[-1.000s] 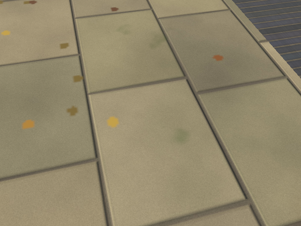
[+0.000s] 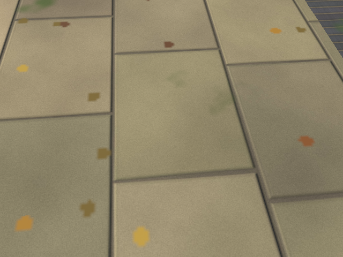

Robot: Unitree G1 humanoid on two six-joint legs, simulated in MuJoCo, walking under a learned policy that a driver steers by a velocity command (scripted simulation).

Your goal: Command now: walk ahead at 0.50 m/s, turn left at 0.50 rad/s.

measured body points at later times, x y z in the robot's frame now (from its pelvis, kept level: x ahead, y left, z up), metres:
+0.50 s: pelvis +0.22 -0.04 +0.00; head +0.27 -0.03 +0.44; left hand +0.32 +0.26 -0.09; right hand +0.41 -0.29 -0.11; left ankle +0.16 +0.08 -0.66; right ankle +0.33 -0.13 -0.74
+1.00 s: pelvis +0.25 +0.01 +0.00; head +0.26 +0.02 +0.45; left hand +0.24 +0.31 -0.13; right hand +0.51 -0.15 -0.09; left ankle +0.23 +0.11 -0.74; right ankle +0.31 -0.13 -0.73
